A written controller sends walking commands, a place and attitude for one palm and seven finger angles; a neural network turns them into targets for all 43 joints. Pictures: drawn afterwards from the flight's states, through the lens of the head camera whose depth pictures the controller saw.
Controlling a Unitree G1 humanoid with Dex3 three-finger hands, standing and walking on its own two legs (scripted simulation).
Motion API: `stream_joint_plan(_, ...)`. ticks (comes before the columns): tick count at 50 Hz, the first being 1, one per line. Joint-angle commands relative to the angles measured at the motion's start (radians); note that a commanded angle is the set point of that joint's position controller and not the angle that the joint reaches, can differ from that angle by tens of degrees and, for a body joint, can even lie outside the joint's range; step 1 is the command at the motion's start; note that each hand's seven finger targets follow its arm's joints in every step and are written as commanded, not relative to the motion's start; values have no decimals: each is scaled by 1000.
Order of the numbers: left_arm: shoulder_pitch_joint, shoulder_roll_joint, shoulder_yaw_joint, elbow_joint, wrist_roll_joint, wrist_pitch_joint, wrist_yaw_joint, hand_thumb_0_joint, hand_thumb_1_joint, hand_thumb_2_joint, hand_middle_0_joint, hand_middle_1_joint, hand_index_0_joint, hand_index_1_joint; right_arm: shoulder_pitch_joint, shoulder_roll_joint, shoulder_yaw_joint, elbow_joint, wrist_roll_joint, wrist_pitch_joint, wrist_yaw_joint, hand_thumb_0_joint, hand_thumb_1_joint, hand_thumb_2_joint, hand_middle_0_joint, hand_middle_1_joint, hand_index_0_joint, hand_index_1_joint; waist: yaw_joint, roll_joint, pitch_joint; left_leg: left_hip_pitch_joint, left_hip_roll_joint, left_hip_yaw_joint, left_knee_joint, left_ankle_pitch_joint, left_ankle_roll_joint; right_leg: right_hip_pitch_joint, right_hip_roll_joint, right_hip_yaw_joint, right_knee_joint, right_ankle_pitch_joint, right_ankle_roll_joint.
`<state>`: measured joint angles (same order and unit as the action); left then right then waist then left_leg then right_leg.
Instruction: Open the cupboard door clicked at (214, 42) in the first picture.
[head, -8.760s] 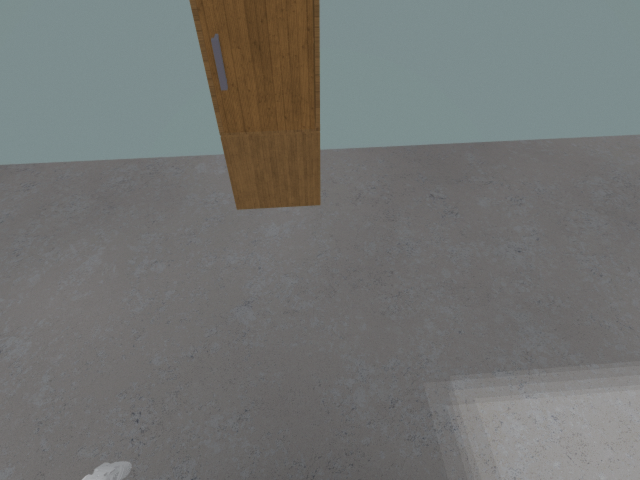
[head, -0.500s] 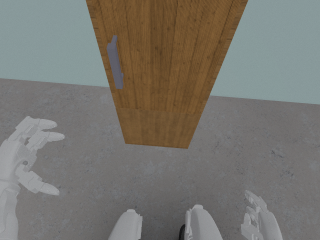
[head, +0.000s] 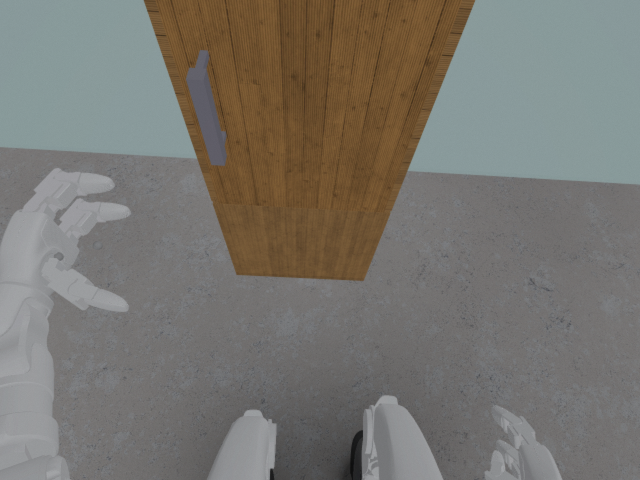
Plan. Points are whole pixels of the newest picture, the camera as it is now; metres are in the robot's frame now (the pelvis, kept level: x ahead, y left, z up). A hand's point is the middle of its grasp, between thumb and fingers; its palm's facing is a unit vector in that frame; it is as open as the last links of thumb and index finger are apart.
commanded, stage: move the hooked fingers beside the handle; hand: left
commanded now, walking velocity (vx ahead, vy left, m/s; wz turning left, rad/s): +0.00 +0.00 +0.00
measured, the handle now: (211, 112) +0.59 +0.17 +0.05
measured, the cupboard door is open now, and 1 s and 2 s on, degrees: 0 0 0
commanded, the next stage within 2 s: slide the fingers in behind the handle in 1.88 s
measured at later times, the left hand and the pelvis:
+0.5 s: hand (123, 195) +0.44 +0.26 +0.05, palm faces -0.02 -1.00 -0.02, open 13.9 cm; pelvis +0.00 +0.01 -0.01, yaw -1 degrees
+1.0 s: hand (147, 147) +0.52 +0.25 +0.05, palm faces -0.03 -1.00 -0.03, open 13.9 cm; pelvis -0.01 +0.01 -0.03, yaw -1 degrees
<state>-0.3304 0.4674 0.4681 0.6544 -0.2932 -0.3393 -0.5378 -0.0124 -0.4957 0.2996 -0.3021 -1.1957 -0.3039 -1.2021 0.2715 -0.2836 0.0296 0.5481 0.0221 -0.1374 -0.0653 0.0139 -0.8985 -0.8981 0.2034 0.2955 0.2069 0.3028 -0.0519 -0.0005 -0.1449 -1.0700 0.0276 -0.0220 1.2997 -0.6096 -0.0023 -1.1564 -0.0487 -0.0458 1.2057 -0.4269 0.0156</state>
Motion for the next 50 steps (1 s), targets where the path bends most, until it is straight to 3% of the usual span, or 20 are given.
stream_joint_plan(1,-303,274,67,-130,-14,-70,0,0,-500,300,-300,-1200,-300,-1200,58,-172,-73,-95,6,-23,-12,0,-900,-900,200,300,200,300,-1,74,-394,119,-26,11,-202,316,16,346,48,17,-123,137,-38)
stream_joint_plan(5,-388,305,76,-68,4,-85,0,0,-500,300,-300,-1200,-300,-1200,75,-175,-72,-80,3,-7,-12,0,-900,-900,200,300,200,300,-8,84,-408,115,-25,11,-192,312,17,327,50,20,-116,131,-37)
stream_joint_plan(8,-457,346,95,-71,13,-103,4,0,-500,300,-300,-1200,-300,-1200,91,-178,-74,-69,-2,2,-12,0,-900,-900,200,300,200,300,-3,111,-466,148,-22,5,-183,362,15,334,52,20,-102,169,-42)
stream_joint_plan(9,-451,321,75,-58,16,-103,3,0,-500,300,-300,-1200,-300,-1200,92,-177,-74,-67,-1,6,-9,0,-900,-900,200,300,200,300,-8,131,-462,167,-23,1,-188,378,12,318,51,14,-102,175,-42)
stream_joint_plan(12,-449,332,85,-29,19,-96,8,0,-500,300,-300,-1200,-300,-1200,105,-180,-75,-70,-2,20,-3,0,-900,-900,200,300,200,300,-5,117,-481,170,-21,-2,-182,416,12,322,55,10,-94,201,-44)
stream_joint_plan(16,-521,310,55,12,40,-84,23,0,-500,300,-300,-1200,-300,-1200,114,-179,-74,-57,-4,41,4,0,-900,-900,200,300,200,300,-26,108,-455,163,-17,-5,-185,398,12,300,53,6,-102,194,-37)
stream_joint_plan(18,-557,355,84,19,49,-94,33,0,-500,300,-300,-1200,-300,-1200,123,-184,-73,-54,-6,50,3,0,-900,-900,200,300,200,300,-24,108,-474,165,-16,-8,-181,406,12,302,54,7,-98,200,-40)
stream_joint_plan(20,-568,350,82,61,56,-98,42,0,-500,300,-300,-1200,-300,-1200,127,-182,-71,-51,-8,58,4,0,-900,-900,200,300,200,300,-31,91,-447,140,-17,-2,-180,372,15,300,54,9,-104,182,-37)
stream_joint_plan(23,-651,362,70,47,71,-119,49,0,-500,300,-300,-1200,-300,-1200,135,-183,-71,-44,-12,65,5,0,-900,-900,200,300,200,300,-40,132,-488,178,-16,-11,-173,400,12,281,55,8,-95,193,-40)
stream_joint_plan(26,-669,361,65,123,83,-118,53,0,-500,300,-300,-1200,-300,-1200,141,-183,-65,-36,-13,77,6,0,-900,-900,200,300,200,300,-50,112,-448,145,-16,-12,-173,384,14,277,55,6,-97,185,-40)
stream_joint_plan(28,-711,360,54,120,89,-126,54,0,-500,300,-300,-1200,-300,-1200,149,-187,-67,-33,-16,81,8,0,-900,-900,200,300,200,300,-52,136,-485,180,-15,-19,-170,396,11,255,56,3,-94,178,-41)
stream_joint_plan(31,-771,347,29,155,106,-124,66,0,-500,300,-300,-1200,-300,-1200,157,-188,-65,-23,-18,92,7,0,-900,-900,200,300,200,300,-78,132,-466,177,-14,-23,-164,382,14,223,54,0,-97,164,-38)
stream_joint_plan(33,-789,396,66,203,109,-125,73,0,-500,300,-300,-1200,-300,-1200,165,-192,-59,-20,-22,98,7,0,-900,-900,200,300,200,300,-72,124,-474,140,-16,-23,-157,367,15,240,56,4,-91,162,-39)
stream_joint_plan(35,-818,430,80,242,123,-120,81,0,-500,300,-300,-1200,-300,-1200,167,-194,-53,-21,-23,106,4,0,-900,-900,200,300,200,300,-86,96,-455,88,-18,-14,-146,331,25,252,55,13,-96,152,-34)
stream_joint_plan(37,-891,432,55,253,133,-124,83,0,-500,300,-300,-1200,-300,-1200,167,-192,-44,-24,-24,108,4,0,-900,-900,200,300,200,300,-103,125,-444,66,-21,-16,-142,299,28,236,58,14,-92,125,-37)
stream_joint_plan(40,-944,504,83,286,156,-122,90,0,-500,300,-300,-1200,-300,-1200,182,-204,-38,-19,-29,116,2,0,-900,-900,200,300,200,300,-116,132,-482,49,-19,-20,-124,292,32,231,58,17,-84,121,-34)
stream_joint_plan(43,-987,519,76,298,165,-121,83,0,-500,300,-300,-1200,-300,-1200,195,-210,-34,-16,-33,122,4,0,-900,-900,200,300,200,300,-128,184,-531,87,-16,-29,-111,335,28,203,60,9,-68,143,-36)
stream_joint_plan(45,-1019,521,63,321,175,-103,85,0,-500,300,-300,-1200,-300,-1200,205,-213,-29,-11,-35,130,5,0,-900,-900,200,300,200,300,-142,194,-515,84,-12,-35,-106,345,28,179,61,4,-66,144,-35)
stream_joint_plan(48,-1055,526,65,311,182,-90,88,0,-500,300,-300,-1200,-300,-1200,226,-218,-32,-6,-41,141,11,0,-900,-900,200,300,200,300,-149,238,-582,144,-7,-49,-96,403,21,145,62,-5,-56,166,-37)
stream_joint_plan(50,-1089,555,74,332,193,-73,98,0,-500,300,-300,-1200,-300,-1200,235,-219,-25,-2,-43,152,11,0,-900,-900,200,300,200,300,-160,223,-551,109,-4,-50,-91,388,25,147,64,-5,-57,163,-35)
